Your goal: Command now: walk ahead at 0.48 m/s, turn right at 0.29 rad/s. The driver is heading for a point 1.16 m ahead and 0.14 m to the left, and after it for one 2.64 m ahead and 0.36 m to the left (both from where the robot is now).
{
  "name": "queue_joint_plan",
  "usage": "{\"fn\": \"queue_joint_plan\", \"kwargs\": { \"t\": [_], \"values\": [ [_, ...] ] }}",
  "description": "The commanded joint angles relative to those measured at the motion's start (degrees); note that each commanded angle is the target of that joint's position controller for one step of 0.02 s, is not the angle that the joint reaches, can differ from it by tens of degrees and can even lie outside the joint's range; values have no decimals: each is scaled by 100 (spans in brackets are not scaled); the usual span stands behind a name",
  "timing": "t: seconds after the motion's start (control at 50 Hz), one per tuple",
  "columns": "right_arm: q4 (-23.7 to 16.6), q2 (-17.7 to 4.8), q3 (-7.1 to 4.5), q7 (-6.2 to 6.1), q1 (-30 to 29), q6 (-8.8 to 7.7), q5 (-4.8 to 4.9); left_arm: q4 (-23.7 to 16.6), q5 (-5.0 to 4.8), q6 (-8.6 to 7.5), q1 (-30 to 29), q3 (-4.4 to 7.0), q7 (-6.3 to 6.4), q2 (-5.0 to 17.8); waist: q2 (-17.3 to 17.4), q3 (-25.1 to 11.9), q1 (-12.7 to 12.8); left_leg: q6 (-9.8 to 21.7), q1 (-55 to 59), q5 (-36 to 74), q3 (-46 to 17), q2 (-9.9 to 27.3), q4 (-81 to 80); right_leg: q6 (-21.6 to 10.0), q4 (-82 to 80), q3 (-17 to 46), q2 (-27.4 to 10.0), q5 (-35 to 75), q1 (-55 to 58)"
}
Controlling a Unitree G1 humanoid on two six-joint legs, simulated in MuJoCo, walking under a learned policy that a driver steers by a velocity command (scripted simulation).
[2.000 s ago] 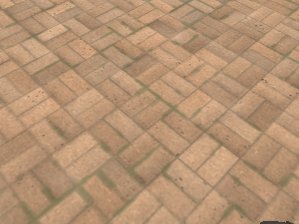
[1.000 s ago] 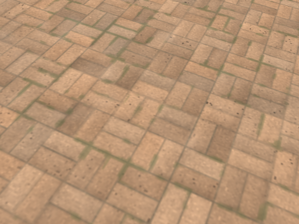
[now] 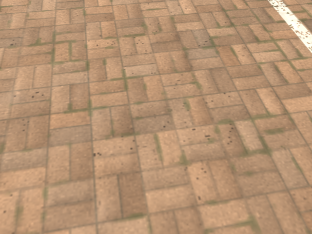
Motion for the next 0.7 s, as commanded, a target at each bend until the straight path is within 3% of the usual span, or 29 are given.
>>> {"fn": "queue_joint_plan", "kwargs": {
  "t": [0.02, 0.08, 0.12, 0.18, 0.2, 0.22, 0.24, 0.26, 0.28, 0.3, 0.32, 0.34, 0.36, 0.38, 0.44, 0.5, 0.56, 0.64, 0.7],
  "values": [
    [-299, -890, -186, -21, -354, -104, 61, -423, 80, -111, -154, -44, -65, 96, 661, 164, 175, 1164, 145, 685, -1199, 1580, -1245, 56, -852, 118, -304, 696, -503],
    [-208, -1042, -201, -30, -248, -35, 136, -498, 62, -218, -686, -115, -169, 39, 636, 236, -3, 987, 47, 982, -663, 1379, -1216, 60, -1959, -226, -207, 1434, -24],
    [-92, -1166, -220, -24, 21, 11, 193, -602, 26, -240, -1020, -114, -217, 88, 658, 267, -124, 908, 223, 968, -624, 1483, -1167, 16, -2379, -330, -130, 1560, 170],
    [58, -1302, -247, -30, 218, 127, 253, -708, 18, -246, -1159, -47, -252, 266, 717, 290, -43, 775, 727, 1418, -634, 1724, -864, -200, -2843, -426, 20, 1187, 386],
    [78, -1342, -245, -41, 179, 169, 261, -655, 38, -248, -904, 15, -249, 363, 738, 134, 169, 685, 807, 2166, -525, 1689, -480, -304, -3034, -557, 165, 1130, 847],
    [100, -1280, -209, -53, 166, 203, 258, -468, 67, -240, -285, 132, -228, 536, 676, -262, 530, 538, 708, 3044, -259, 1480, 365, -445, -3227, -722, 356, 1187, 1790],
    [91, -1054, -110, -77, 244, 203, 184, -212, 72, -213, 616, 285, -174, 822, 573, -843, 933, 328, 131, 3013, 7, 1198, 1587, -606, -3114, -606, 296, 1207, 3147],
    [-115, -543, 75, -79, 426, 166, -4, -119, 141, -160, 1419, 403, -75, 1389, -574, -1631, 1041, -15, -1463, 862, 217, 668, 3776, -1134, -3238, 1430, -1117, 862, 4862],
    [-162, -346, 165, -54, 796, 42, 65, -158, 128, -187, 1407, 365, -121, 1535, -1439, -2258, 738, -145, -2783, -2211, -608, -54, 5123, -1811, -4256, 3964, -1934, -155, 5510],
    [-178, -948, 8, -19, 323, -15, 229, -167, 85, -235, 1145, 229, -159, 1005, -728, -1621, 857, -94, -3426, -1982, -949, 306, 5595, -1592, -4430, 3549, -1753, -587, 5120],
    [-306, -1014, -7, 1, -87, -55, 284, -169, 69, -264, 813, 159, -172, 821, -563, -925, 767, -7, -3605, -1430, -805, 565, 5461, -1424, -4469, 2647, -1539, -171, 4413],
    [-293, -919, 8, -30, -256, -59, 201, -175, 99, -275, 479, 117, -185, 687, -161, -616, 585, -1, -3385, -948, -748, 788, 5160, -1316, -4548, 2062, -1282, 376, 3737],
    [-282, -890, -13, -34, -264, -24, 123, -192, 140, -296, 245, 73, -202, 538, -181, -381, 407, -29, -3117, -620, -769, 930, 4843, -1270, -4711, 1627, -1081, 939, 3209],
    [-238, -822, -10, -16, -142, 36, 124, -189, 176, -326, 122, 51, -199, 450, -266, -366, 250, -59, -2798, -395, -806, 1013, 4722, -1264, -4887, 1384, -974, 1211, 2894],
    [-223, -595, 35, -29, -188, 190, 87, -33, 128, -448, 133, 84, -170, 509, -127, -209, 115, -216, -2747, 11, -742, 1013, 4241, -1378, -5241, 843, -899, 1894, 2580],
    [-404, -507, 73, -28, -795, 199, 31, 159, 119, -443, 330, 110, -100, 588, 27, 49, 256, -333, -3051, 854, -720, 978, 3185, -1307, -5385, 423, -793, 2122, 2680],
    [-498, -383, 141, 65, -1294, 142, 96, 297, 122, -409, 465, 136, -49, 712, -26, 203, 456, -288, -2820, 1742, -542, 793, 2080, -1117, -5489, -59, -680, 1922, 2736],
    [-731, -412, 165, 185, -1856, 126, 166, 607, 103, -371, 827, 179, -28, 790, 41, 420, 690, -90, -2903, 1838, -544, 624, 1456, -1025, -5428, -351, -963, 1828, 3351],
    [-844, -495, 118, 300, -1824, 88, 81, 672, 125, -247, 660, 192, 51, 816, -43, 321, 549, 136, -2626, 1341, -400, 367, 1166, -774, -4705, -648, -1036, 3575, 3783]
  ]
}}
Keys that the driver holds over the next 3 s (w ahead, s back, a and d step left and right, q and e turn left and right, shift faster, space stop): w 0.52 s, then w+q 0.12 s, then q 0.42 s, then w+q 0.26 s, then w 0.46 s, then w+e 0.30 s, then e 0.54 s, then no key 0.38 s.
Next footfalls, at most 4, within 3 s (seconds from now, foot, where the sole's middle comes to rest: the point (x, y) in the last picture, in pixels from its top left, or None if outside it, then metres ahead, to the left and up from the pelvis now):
0.24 right None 0.30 -0.16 -0.78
0.76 left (142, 203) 0.62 0.05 -0.78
1.26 right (186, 184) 0.71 -0.15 -0.78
1.68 left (110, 168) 0.81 0.20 -0.78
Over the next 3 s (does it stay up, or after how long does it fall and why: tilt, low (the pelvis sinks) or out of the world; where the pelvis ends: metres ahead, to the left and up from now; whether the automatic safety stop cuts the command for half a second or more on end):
stays up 1.13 0.21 -0.01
